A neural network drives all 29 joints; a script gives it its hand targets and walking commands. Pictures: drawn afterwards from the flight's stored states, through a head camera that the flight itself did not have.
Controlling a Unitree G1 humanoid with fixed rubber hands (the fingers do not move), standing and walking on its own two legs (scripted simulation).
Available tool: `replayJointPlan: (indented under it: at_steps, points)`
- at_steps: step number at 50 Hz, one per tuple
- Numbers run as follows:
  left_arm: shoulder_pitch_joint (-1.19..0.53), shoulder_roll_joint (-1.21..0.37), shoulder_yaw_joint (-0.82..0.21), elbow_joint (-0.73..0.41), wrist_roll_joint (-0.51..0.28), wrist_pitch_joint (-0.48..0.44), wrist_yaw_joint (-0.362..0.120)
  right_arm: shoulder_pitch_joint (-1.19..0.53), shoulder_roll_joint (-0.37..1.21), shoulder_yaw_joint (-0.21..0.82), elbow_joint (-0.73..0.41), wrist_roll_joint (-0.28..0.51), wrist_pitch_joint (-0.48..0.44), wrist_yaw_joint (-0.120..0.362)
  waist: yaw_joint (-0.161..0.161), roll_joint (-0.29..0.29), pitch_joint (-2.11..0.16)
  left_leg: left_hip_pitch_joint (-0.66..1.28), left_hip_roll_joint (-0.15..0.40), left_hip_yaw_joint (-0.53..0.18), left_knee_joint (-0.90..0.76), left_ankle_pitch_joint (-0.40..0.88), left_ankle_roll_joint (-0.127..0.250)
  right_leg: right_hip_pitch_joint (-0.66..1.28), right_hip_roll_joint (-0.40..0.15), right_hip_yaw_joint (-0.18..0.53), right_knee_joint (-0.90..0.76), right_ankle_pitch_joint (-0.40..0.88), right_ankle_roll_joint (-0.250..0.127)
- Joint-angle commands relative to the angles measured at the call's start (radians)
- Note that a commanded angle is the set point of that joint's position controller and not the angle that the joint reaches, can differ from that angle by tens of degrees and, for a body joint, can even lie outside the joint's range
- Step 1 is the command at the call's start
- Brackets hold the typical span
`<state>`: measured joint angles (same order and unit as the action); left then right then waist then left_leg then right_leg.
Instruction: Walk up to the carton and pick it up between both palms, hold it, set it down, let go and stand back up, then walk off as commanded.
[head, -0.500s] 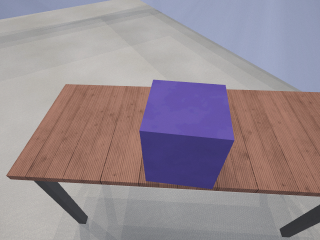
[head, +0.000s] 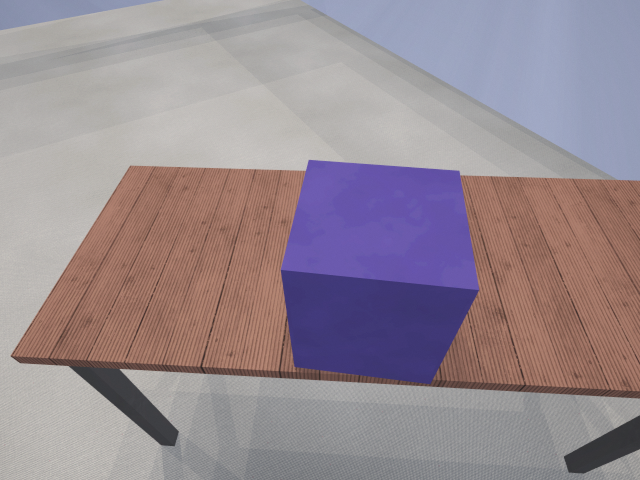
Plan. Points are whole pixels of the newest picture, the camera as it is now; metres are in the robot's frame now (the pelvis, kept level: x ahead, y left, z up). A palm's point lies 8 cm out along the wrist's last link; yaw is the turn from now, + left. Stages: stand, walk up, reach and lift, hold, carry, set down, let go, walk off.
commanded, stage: walk up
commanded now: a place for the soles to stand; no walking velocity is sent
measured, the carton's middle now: (371, 275) +0.41 -0.07 +0.01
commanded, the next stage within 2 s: reach and lift in 0.44 s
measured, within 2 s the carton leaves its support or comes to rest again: neither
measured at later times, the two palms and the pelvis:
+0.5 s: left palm out of the picture +0.09 +0.31 -0.10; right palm out of the picture +0.08 -0.31 -0.11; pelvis +0.00 +0.00 +0.00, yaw +0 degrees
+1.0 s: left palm out of the picture +0.17 +0.29 -0.07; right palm out of the picture +0.13 -0.29 -0.08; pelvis -0.01 +0.00 +0.00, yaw -2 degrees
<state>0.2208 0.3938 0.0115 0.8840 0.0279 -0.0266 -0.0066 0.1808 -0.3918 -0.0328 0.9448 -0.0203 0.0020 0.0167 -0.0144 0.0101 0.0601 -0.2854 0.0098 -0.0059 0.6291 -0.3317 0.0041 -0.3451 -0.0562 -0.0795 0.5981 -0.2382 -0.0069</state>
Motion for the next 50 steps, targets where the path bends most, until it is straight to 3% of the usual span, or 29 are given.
replayJointPlan:
  at_steps: [1, 3, 6, 7, 8, 9, 10, 11, 13, 16, 18, 19, 20, 22, 23, 25, 27, 28, 30, 31, 33, 34, 35, 38, 43, 47, 48, 49, 50]
  points:
    - [-0.09, 0.186, 0.048, -0.023, -0.027, -0.028, 0.015, -0.072, -0.192, -0.032, -0.029, 0.004, -0.015, -0.006, 0.017, -0.001, -0.062, -0.007, 0.094, -0.102, -0.191, 0.013, 0.065, 0.07, -0.1, 0.169, -0.157, -0.012, -0.045]
    - [-0.101, 0.216, 0.051, -0.016, -0.018, -0.03, 0.014, -0.053, -0.198, -0.035, -0.023, 0.002, -0.012, -0.002, 0.001, -0.042, -0.096, 0.036, 0.095, -0.099, -0.16, 0.085, 0.058, 0.069, -0.102, 0.168, -0.174, -0.012, -0.046]
    - [-0.08, 0.222, 0.055, -0.018, -0.022, -0.034, 0.016, -0.073, -0.185, -0.032, -0.037, 0.001, -0.018, -0.004, 0.009, 0.036, -0.121, 0.015, 0.082, -0.101, -0.168, 0.045, 0.054, 0.122, -0.108, 0.174, -0.166, 0.058, -0.045]
    - [-0.093, 0.217, 0.058, -0.025, -0.02, -0.034, 0.016, -0.055, -0.183, -0.028, -0.026, 0.002, -0.014, -0.003, 0.005, -0.031, -0.137, 0.013, 0.09, -0.11, -0.167, 0.054, 0.059, 0.119, -0.114, 0.168, -0.15, 0.064, -0.049]
    - [-0.093, 0.212, 0.061, -0.015, -0.025, -0.031, 0.012, -0.07, -0.202, -0.029, -0.019, -0.003, -0.012, -0.003, 0.013, 0.031, -0.066, -0.005, 0.087, -0.096, -0.194, 0.02, 0.056, 0.073, -0.096, 0.176, -0.156, 0.011, -0.048]
    - [-0.116, 0.203, 0.047, -0.022, -0.015, -0.03, 0.013, -0.076, -0.21, -0.032, -0.037, 0.005, -0.016, -0.003, 0.003, -0.038, -0.114, -0.008, 0.098, -0.135, -0.189, 0.026, 0.065, 0.125, -0.089, 0.153, -0.159, 0.028, -0.038]
    - [-0.11, 0.19, 0.047, -0.015, -0.019, -0.03, 0.012, -0.08, -0.191, -0.035, -0.029, 0.005, -0.019, -0.002, 0.014, -0.043, -0.087, -0.017, 0.099, -0.126, -0.206, 0.049, 0.058, 0.116, -0.09, 0.146, -0.139, 0.047, -0.044]
    - [-0.1, 0.197, 0.053, -0.019, -0.016, -0.034, 0.01, -0.064, -0.204, -0.029, -0.027, -0.004, -0.02, -0.005, 0.004, 0.028, -0.14, 0.004, 0.102, -0.104, -0.186, 0.073, 0.06, 0.12, -0.104, 0.15, -0.143, 0.06, -0.044]
    - [-0.083, 0.223, 0.054, -0.025, -0.014, -0.032, 0.011, -0.074, -0.205, -0.035, -0.031, -0.001, -0.018, -0.006, 0.01, -0.033, -0.1, -0.005, 0.088, -0.116, -0.192, 0.031, 0.055, 0.11, -0.096, 0.16, -0.164, 0.044, -0.044]
    - [-0.073, 0.209, 0.06, -0.021, -0.024, -0.03, 0.013, -0.07, -0.198, -0.032, -0.025, -0.003, -0.018, -0.007, 0.026, 0.028, -0.118, 0.011, 0.094, -0.104, -0.194, 0.085, 0.047, 0.128, -0.102, 0.15, -0.137, 0.08, -0.046]
    - [-0.09, 0.193, 0.048, -0.027, -0.027, -0.029, 0.013, -0.092, -0.19, -0.022, -0.026, 0.002, -0.02, -0.011, 0.024, 0.029, -0.112, -0.015, 0.108, -0.129, -0.219, 0.056, 0.063, 0.123, -0.08, 0.135, -0.13, 0.051, -0.044]
    - [-0.1, 0.198, 0.049, -0.009, -0.017, -0.025, 0.01, -0.104, -0.194, -0.024, -0.031, 0.003, -0.018, -0.009, 0.031, -0.026, -0.07, -0.038, 0.106, -0.107, -0.216, 0.04, 0.06, 0.109, -0.074, 0.137, -0.124, 0.088, -0.043]
    - [-0.093, 0.197, 0.055, -0.009, -0.02, -0.025, 0.008, -0.094, -0.202, -0.036, -0.034, 0.0, -0.019, -0.01, 0.029, -0.005, -0.104, -0.002, 0.097, -0.112, -0.186, 0.076, 0.06, 0.109, -0.086, 0.157, -0.125, 0.121, -0.048]
    - [-0.098, 0.203, 0.051, -0.012, -0.025, -0.021, 0.011, -0.082, -0.206, -0.033, -0.029, 0.002, -0.018, -0.008, 0.021, -0.017, -0.113, -0.016, 0.098, -0.118, -0.203, 0.034, 0.061, 0.117, -0.087, 0.144, -0.146, 0.026, -0.037]
    - [-0.449, 0.124, 0.052, -0.312, -0.007, 0.215, 0.051, -0.37, -0.04, -0.181, 0.059, -0.111, -0.161, 0.021, 0.008, 0.126, -0.014, -0.452, 0.076, 0.052, -0.183, -0.392, -0.011, 0.223, 0.096, -0.046, 0.121, -0.207, -0.009]
    - [-0.308, 0.022, 0.056, -0.341, 0.052, 0.335, 0.068, -0.243, -0.176, -0.217, 0.043, -0.133, -0.186, 0.054, -0.039, 0.22, 0.043, -0.847, 0.193, 0.056, -0.278, -0.566, 0.087, 0.648, 0.188, -0.092, 0.339, -0.021, 0.007]
    - [-0.28, 0.036, 0.076, -0.403, 0.041, 0.378, 0.059, -0.235, -0.184, -0.215, 0.03, -0.117, -0.192, 0.058, -0.009, 0.11, -0.003, -0.728, 0.158, 0.118, -0.193, -0.3, 0.06, 0.609, 0.147, -0.053, 0.262, 0.049, -0.01]
    - [-0.29, 0.038, 0.079, -0.407, 0.023, 0.4, 0.054, -0.23, -0.173, -0.216, 0.003, -0.104, -0.187, 0.058, 0.0, 0.057, -0.012, -0.614, 0.128, 0.114, -0.159, -0.262, 0.046, 0.5, 0.118, -0.023, 0.209, 0.01, -0.02]
    - [-0.373, 0.12, 0.124, -0.481, 0.019, 0.415, 0.051, -0.244, -0.12, -0.181, -0.039, -0.075, -0.199, 0.048, 0.018, -0.08, -0.06, -0.271, 0.027, 0.103, 0.004, 0.017, -0.01, 0.158, 0.034, 0.059, 0.072, 0.017, -0.021]
    - [-0.366, 0.136, 0.15, -0.515, 0.031, 0.419, 0.047, -0.221, -0.074, -0.142, -0.06, -0.055, -0.196, 0.042, 0.023, -0.091, -0.083, -0.162, 0.025, 0.075, 0.003, 0.067, -0.021, 0.095, 0.026, 0.052, 0.051, 0.119, -0.006]
    - [-0.23, 0.144, 0.211, -0.495, 0.071, 0.38, 0.022, -0.101, -0.031, -0.066, -0.152, -0.003, -0.227, 0.016, 0.046, -0.189, -0.155, -0.079, -0.019, 0.091, -0.007, 0.194, -0.005, 0.27, 0.03, 0.107, 0.015, 0.48, 0.026]
    - [-0.222, 0.151, 0.217, -0.53, 0.055, 0.358, 0.012, -0.076, -0.02, -0.078, -0.219, 0.007, -0.246, -0.009, 0.024, -0.252, -0.218, -0.092, -0.033, 0.088, -0.029, 0.199, 0.004, 0.392, 0.02, 0.122, 0.019, 0.61, 0.054]
    - [-0.175, 0.154, 0.229, -0.542, 0.062, 0.332, 0.004, -0.069, -0.004, -0.031, -0.237, 0.037, -0.259, -0.02, 0.035, -0.194, -0.234, -0.113, -0.039, 0.074, -0.055, 0.208, 0.01, 0.485, 0.0, 0.153, -0.002, 0.7, 0.061]
    - [-0.052, 0.157, 0.239, -0.467, 0.093, 0.345, -0.033, 0.016, -0.007, -0.022, -0.218, 0.041, -0.264, -0.043, 0.028, -0.185, -0.217, -0.087, -0.049, 0.059, -0.088, 0.217, 0.007, 0.488, -0.005, 0.144, -0.003, 0.817, 0.079]
    - [-0.049, 0.123, 0.226, -0.535, 0.075, 0.342, -0.039, 0.02, 0.005, -0.017, -0.204, 0.041, -0.271, -0.058, 0.026, -0.106, -0.232, 0.02, -0.051, 0.053, -0.127, 0.3, -0.009, 0.425, 0.027, 0.088, -0.051, 0.652, 0.056]
    - [-0.031, 0.106, 0.188, -0.547, 0.027, 0.309, -0.037, 0.055, 0.039, -0.058, -0.276, 0.031, -0.278, -0.059, -0.004, -0.149, -0.207, 0.094, -0.045, 0.065, -0.17, 0.259, -0.001, 0.355, 0.057, 0.061, -0.111, 0.471, 0.046]
    - [-0.044, 0.11, 0.183, -0.568, 0.023, 0.295, -0.035, 0.047, 0.033, -0.058, -0.267, 0.034, -0.29, -0.06, 0.006, -0.096, -0.233, 0.119, -0.049, 0.068, -0.17, 0.293, -0.006, 0.365, 0.053, 0.064, -0.111, 0.504, 0.034]
    - [-0.041, 0.096, 0.176, -0.58, 0.013, 0.283, -0.033, 0.056, 0.025, -0.071, -0.28, 0.036, -0.297, -0.058, -0.008, -0.1, -0.25, 0.136, -0.049, 0.063, -0.183, 0.307, -0.013, 0.372, 0.06, 0.062, -0.127, 0.518, 0.034]
    - [-0.031, 0.09, 0.162, -0.617, -0.008, 0.265, -0.03, 0.045, 0.062, -0.055, -0.281, 0.052, -0.299, -0.053, -0.009, -0.059, -0.271, 0.16, -0.038, 0.068, -0.193, 0.316, -0.015, 0.361, 0.068, 0.049, -0.142, 0.425, 0.023]
